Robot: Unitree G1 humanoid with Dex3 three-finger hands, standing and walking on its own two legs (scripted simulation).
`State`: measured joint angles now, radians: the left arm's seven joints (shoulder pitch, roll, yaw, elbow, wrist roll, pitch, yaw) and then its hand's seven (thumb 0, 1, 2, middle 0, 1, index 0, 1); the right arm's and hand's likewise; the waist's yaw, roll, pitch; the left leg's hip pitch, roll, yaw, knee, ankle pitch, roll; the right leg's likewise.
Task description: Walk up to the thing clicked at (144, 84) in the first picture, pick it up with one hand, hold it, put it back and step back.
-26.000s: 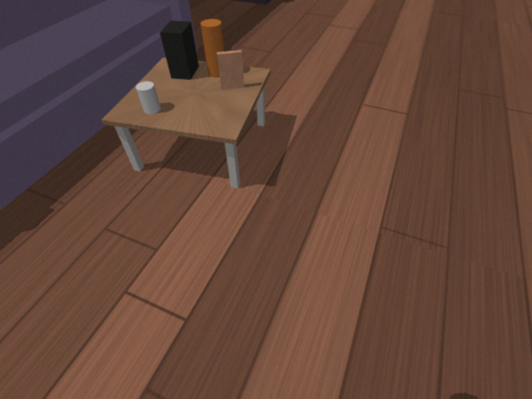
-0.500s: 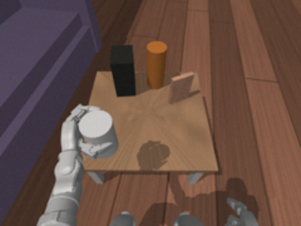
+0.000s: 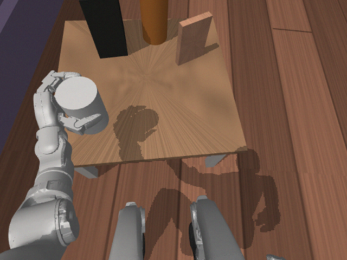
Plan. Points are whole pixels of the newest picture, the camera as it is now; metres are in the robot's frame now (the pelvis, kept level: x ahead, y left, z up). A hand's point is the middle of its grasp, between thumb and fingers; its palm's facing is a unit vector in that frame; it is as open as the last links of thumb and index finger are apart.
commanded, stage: crouch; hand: left
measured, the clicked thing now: (85, 107) +0.46 +0.19 -0.01
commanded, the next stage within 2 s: lower in 0.54 s
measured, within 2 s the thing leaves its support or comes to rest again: rests again in 1.44 s
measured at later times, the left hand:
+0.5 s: hand (83, 105) +0.50 +0.22 -0.05, palm faces +0.21 -0.98 -0.03, open 11.6 cm
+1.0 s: hand (91, 112) +0.51 +0.22 -0.12, palm faces +0.22 -0.98 -0.03, open 11.6 cm
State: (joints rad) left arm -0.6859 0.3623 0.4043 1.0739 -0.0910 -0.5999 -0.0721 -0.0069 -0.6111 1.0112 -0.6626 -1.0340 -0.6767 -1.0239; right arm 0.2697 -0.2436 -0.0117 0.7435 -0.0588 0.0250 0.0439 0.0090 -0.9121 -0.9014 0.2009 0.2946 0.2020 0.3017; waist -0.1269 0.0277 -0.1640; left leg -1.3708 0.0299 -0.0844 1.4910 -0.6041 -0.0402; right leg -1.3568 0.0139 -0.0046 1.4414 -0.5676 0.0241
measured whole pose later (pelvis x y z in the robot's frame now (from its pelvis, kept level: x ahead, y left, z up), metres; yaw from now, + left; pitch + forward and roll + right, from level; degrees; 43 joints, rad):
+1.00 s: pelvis -0.02 +0.00 -0.12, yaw -2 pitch +36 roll -4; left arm -0.92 0.51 0.50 1.17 -0.01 -0.56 -0.06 -0.01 -0.61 1.01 -0.66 -1.04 -0.67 -1.03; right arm 0.21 -0.26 0.04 0.70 -0.09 0.03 0.06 0.00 -0.94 -0.91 0.20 0.29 0.20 0.30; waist -0.19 0.02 -0.17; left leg -1.85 0.01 -0.12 1.91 -0.69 -0.05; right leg -1.84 0.02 -0.01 1.85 -0.65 0.03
